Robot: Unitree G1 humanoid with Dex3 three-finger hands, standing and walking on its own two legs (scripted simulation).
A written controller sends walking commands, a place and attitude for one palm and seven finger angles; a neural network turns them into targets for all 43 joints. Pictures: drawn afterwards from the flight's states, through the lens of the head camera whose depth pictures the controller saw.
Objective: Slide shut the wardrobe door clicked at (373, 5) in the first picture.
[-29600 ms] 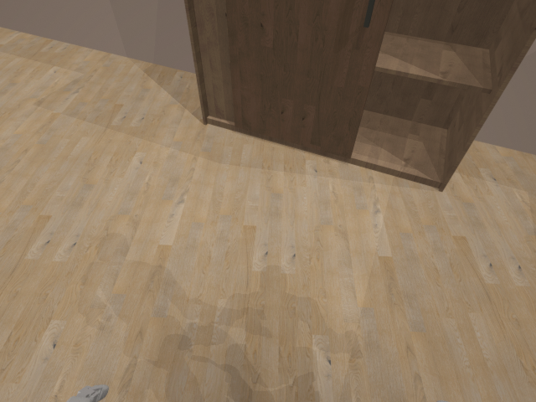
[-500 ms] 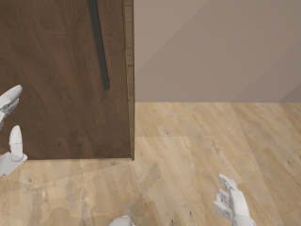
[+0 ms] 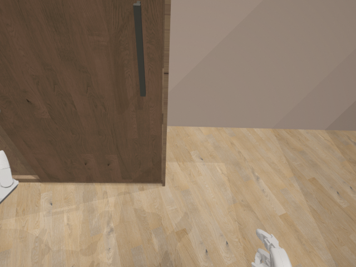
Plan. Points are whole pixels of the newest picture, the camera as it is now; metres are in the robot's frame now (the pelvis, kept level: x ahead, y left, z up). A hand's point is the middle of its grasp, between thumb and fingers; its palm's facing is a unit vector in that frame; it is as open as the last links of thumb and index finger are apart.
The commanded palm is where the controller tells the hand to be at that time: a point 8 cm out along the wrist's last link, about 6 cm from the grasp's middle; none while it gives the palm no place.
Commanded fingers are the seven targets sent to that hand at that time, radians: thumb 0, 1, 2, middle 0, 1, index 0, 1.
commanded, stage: stop stepping back and stand still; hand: left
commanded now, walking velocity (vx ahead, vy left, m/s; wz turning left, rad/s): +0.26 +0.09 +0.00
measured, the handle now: (141, 53) +0.72 +0.19 +0.14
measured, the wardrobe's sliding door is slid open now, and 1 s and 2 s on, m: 0.00 0.00 0.00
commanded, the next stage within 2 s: let the arm hang, fingers relaxed in 0.44 s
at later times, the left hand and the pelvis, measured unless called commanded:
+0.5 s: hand out of the picture +0.16 +0.30 +0.17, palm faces +0.52 -0.75 -0.41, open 7.4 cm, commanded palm +0.10 +0.33 +0.18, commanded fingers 0.00 0.90 0.90 -0.20 -0.30 -0.20 -0.30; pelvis -0.02 +0.02 -0.01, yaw +3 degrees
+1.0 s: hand out of the picture -0.04 +0.24 -0.18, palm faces +0.09 -0.97 -0.22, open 7.1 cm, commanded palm none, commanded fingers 0.00 0.90 0.90 -0.20 -0.30 -0.20 -0.30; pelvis -0.05 +0.04 -0.01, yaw +6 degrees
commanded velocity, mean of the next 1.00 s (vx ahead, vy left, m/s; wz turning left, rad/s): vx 0.05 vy -0.01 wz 0.00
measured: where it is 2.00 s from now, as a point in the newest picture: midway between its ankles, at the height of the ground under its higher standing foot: outside the picture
